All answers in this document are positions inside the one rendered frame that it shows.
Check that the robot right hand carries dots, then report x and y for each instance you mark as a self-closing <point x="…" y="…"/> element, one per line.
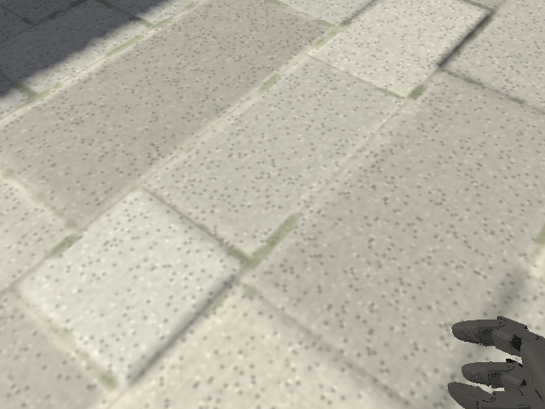
<point x="524" y="385"/>

